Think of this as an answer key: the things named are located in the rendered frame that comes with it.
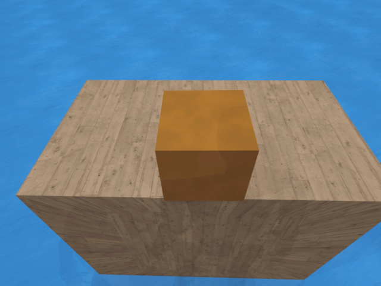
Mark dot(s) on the pedestal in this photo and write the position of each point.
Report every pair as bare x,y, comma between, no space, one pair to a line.
314,190

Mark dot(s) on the carton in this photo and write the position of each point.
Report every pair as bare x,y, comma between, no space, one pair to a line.
206,147

